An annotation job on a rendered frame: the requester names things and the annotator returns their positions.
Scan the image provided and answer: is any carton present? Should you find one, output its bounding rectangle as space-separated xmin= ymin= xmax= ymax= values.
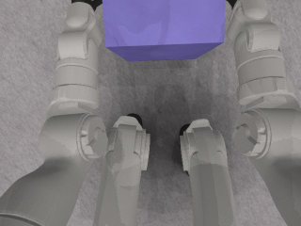
xmin=102 ymin=0 xmax=226 ymax=62

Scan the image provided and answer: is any robot left shin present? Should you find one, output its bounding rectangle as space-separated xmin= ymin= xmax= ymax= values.
xmin=103 ymin=116 xmax=143 ymax=160

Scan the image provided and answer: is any robot right thigh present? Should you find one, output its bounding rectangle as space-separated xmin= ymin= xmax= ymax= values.
xmin=180 ymin=126 xmax=239 ymax=226

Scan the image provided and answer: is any right robot forearm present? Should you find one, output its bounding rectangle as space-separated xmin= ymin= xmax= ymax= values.
xmin=227 ymin=0 xmax=301 ymax=112

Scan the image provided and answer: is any left robot hand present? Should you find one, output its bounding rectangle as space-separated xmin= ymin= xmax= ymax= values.
xmin=71 ymin=0 xmax=103 ymax=11

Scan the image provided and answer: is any robot right upper arm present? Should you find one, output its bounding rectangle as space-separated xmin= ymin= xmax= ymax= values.
xmin=232 ymin=107 xmax=301 ymax=226

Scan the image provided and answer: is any robot left upper arm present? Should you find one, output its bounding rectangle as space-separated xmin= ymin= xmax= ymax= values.
xmin=0 ymin=112 xmax=108 ymax=226

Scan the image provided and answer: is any right robot hand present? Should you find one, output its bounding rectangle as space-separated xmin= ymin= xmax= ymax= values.
xmin=226 ymin=0 xmax=237 ymax=10

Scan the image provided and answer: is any left robot forearm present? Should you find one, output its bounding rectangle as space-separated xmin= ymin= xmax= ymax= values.
xmin=39 ymin=2 xmax=103 ymax=143

